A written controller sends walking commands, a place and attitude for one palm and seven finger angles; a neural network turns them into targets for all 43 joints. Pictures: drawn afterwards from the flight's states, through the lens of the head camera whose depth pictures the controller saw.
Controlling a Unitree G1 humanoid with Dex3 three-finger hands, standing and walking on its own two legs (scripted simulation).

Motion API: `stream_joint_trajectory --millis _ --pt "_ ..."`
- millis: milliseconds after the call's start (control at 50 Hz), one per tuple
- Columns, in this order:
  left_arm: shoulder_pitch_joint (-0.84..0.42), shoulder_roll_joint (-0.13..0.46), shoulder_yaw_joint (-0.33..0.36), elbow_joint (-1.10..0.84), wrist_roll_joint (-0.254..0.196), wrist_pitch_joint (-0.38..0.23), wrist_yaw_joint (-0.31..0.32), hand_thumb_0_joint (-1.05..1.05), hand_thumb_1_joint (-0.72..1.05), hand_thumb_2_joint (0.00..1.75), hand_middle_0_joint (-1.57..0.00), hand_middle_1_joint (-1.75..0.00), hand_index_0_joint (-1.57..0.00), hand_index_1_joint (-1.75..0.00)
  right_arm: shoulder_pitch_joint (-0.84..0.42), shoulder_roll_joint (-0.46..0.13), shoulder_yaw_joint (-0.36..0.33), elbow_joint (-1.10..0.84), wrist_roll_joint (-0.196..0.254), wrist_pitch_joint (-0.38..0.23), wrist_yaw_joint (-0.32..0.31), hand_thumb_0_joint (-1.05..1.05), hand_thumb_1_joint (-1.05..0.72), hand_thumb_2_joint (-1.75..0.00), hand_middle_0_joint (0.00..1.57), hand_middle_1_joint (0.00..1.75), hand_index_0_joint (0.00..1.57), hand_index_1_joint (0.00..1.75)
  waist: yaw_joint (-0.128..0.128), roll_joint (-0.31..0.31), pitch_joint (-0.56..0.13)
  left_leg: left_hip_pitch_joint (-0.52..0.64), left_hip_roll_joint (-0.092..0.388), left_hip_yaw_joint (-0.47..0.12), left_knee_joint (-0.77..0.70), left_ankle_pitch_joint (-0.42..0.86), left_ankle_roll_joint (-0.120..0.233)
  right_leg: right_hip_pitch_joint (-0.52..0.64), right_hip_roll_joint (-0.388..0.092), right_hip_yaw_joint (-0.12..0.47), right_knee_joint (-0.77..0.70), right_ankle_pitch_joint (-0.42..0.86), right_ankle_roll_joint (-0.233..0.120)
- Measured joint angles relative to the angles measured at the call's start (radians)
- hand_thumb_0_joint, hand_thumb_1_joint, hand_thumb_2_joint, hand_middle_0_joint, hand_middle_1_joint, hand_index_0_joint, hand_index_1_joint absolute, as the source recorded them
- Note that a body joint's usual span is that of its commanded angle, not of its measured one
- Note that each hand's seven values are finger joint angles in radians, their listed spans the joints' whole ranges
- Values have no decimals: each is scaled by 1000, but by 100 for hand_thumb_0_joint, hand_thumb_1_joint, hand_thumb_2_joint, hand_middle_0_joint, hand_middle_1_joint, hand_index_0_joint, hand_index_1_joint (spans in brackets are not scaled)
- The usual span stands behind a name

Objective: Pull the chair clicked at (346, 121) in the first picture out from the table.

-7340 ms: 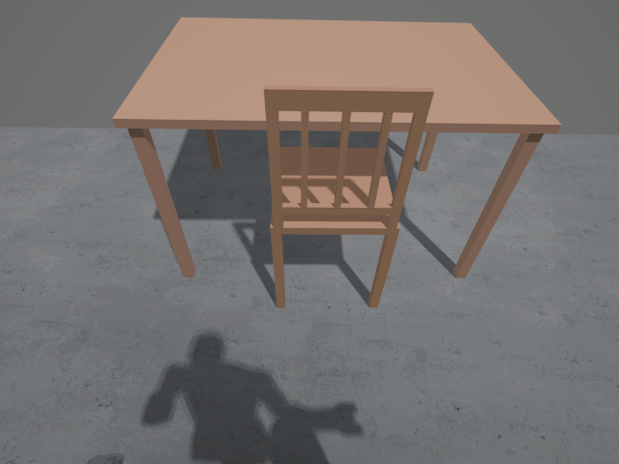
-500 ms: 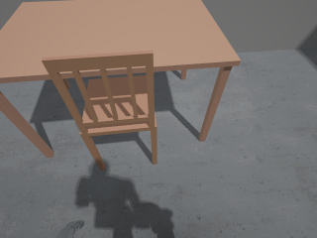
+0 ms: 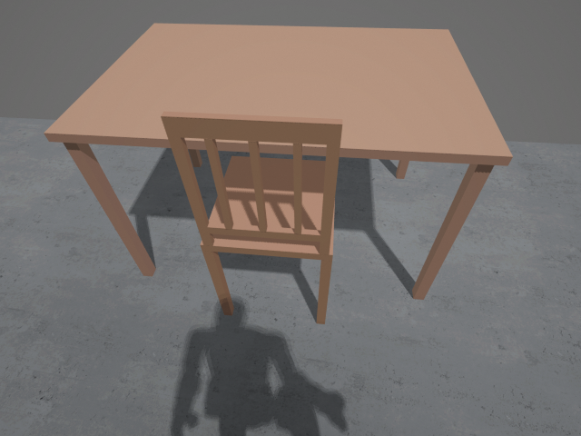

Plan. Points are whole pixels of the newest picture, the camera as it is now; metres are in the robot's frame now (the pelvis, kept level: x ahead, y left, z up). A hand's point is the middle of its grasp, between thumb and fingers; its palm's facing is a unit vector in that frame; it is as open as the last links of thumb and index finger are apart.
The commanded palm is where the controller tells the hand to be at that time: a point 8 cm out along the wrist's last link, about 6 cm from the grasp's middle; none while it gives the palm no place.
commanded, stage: take the last steps up to it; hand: left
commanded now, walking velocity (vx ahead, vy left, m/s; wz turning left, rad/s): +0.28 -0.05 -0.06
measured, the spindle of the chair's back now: (258, 189) +0.66 +0.15 -0.11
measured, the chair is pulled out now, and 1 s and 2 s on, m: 0.00 0.00 0.00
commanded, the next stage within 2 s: come to a stop and stand still in 0.48 s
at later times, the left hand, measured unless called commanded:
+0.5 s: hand (197, 409) +0.19 +0.19 -0.18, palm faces -0.03 -0.98 -0.20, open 7.3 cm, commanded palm none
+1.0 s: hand (210, 377) +0.25 +0.18 -0.18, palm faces +0.00 -0.97 -0.23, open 7.3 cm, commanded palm none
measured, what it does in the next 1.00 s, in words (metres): walks ahead: left foot, then right foot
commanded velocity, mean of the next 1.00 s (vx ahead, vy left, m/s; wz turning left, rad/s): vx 0.05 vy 0.01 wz -0.03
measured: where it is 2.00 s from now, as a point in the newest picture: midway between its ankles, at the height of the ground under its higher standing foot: outside the picture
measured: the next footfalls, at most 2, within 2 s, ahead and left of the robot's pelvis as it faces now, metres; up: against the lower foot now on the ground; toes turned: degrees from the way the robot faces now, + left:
left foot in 0.12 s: +0.06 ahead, +0.14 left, +0.00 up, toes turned +3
right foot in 0.54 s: +0.26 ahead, -0.12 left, +0.00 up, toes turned -10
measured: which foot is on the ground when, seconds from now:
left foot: up 0.00-0.10, down 0.12-0.54, up 0.56-1.00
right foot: down 0.00-0.12, up 0.14-0.52, down 0.54-1.00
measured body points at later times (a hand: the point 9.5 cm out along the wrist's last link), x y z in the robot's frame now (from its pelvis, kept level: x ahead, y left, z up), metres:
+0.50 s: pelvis +0.13 +0.00 -0.01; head +0.15 +0.00 +0.44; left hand +0.19 +0.24 -0.16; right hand +0.06 -0.22 -0.17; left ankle +0.02 +0.13 -0.75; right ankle +0.21 -0.12 -0.73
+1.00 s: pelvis +0.18 +0.00 -0.01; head +0.20 -0.01 +0.44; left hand +0.25 +0.23 -0.16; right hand +0.22 -0.24 -0.17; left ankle +0.18 +0.13 -0.73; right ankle +0.22 -0.11 -0.75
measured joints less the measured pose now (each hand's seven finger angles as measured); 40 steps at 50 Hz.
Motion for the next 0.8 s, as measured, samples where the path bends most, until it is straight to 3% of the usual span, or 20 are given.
stream_joint_trajectory --millis 100,180,240,300,400,520,540,580,620,660,740,800 --pt "84 8 6 79 -7 14 -7 0 91 90 -20 -30 -20 -30 -42 31 22 -20 6 -52 -6 0 -91 -90 20 29 19 30 27 -22 -6 121 -22 51 -288 53 23 -6 0 11 64 -54 30" --pt "99 13 6 129 -7 47 -14 1 91 90 -19 -30 -20 -30 -41 77 40 -30 2 -87 -22 0 -91 -90 20 29 20 30 14 -64 -1 167 -44 78 -298 64 37 -148 -17 73 433 -202 21" --pt "69 12 11 129 -1 51 -23 1 91 90 -19 -30 -20 -30 -2 82 28 -31 13 -101 -48 -2 -94 -90 21 29 20 30 -5 -69 -8 232 -51 85 -374 73 35 -269 -29 92 627 -139 26" --pt "13 14 17 99 -3 42 -28 1 91 90 -19 -30 -20 -30 38 68 31 -7 12 -105 -51 -2 -95 -90 21 29 20 30 -13 -70 -1 290 -60 85 -450 94 37 -360 -50 106 675 -52 41" --pt "-95 17 22 40 -7 37 -29 1 91 90 -19 -30 -20 -30 109 68 38 42 7 -96 -49 -1 -93 -90 20 29 20 30 -26 -66 18 356 -60 85 -506 83 23 -424 -69 105 568 23 50" --pt "-188 29 27 -3 -11 22 -31 0 92 90 -19 -30 -20 -30 164 70 35 81 -2 -76 -46 0 -92 -90 20 29 20 30 -71 -22 54 386 -22 96 -410 -33 -21 -329 -34 60 287 50 21" --pt "-193 35 27 -11 -9 9 -32 0 92 90 -19 -30 -20 -30 177 72 35 87 0 -74 -44 0 -91 -90 20 29 20 30 -74 -20 55 370 -15 95 -346 -72 -23 -293 -26 55 238 73 6" --pt "-214 30 29 -12 -10 -16 -24 0 92 90 -19 -30 -20 -30 166 67 33 102 12 -60 -40 0 -91 -90 20 29 20 30 -71 6 73 265 10 64 -81 -142 5 -297 -2 45 282 32 -24" --pt "-221 18 22 -14 -18 -23 -16 0 92 90 -19 -30 -20 -30 143 60 29 102 17 -49 -42 0 -91 -90 20 29 20 30 -71 25 90 146 -1 17 187 -159 23 -266 13 38 275 17 -28" --pt "-215 4 11 -8 -20 -17 -5 0 91 90 -19 -30 -20 -30 114 55 28 95 18 -44 -46 0 -91 -90 20 29 20 30 -68 30 90 54 -9 8 309 -116 20 -225 24 42 220 38 -20" --pt "-209 -20 -1 5 -16 11 20 0 93 90 -20 -30 -20 -30 57 55 29 58 25 -28 -52 0 -91 -90 20 29 19 30 -74 35 68 -40 -9 6 209 -48 -5 -175 33 46 123 75 -27" --pt "-215 -20 -6 1 -13 24 21 0 94 90 -20 -30 -20 -30 18 61 26 39 24 -10 -48 0 -91 -90 20 29 19 30 -62 35 61 -62 -16 -2 121 -32 -21 -167 32 48 104 80 -25"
